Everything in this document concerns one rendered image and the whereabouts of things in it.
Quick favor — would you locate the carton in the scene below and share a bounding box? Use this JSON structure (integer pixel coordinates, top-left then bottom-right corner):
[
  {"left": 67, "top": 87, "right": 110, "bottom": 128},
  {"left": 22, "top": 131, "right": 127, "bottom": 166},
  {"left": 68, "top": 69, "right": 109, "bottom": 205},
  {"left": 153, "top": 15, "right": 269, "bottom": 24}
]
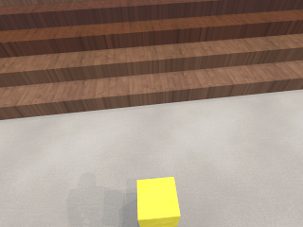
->
[{"left": 136, "top": 177, "right": 181, "bottom": 227}]

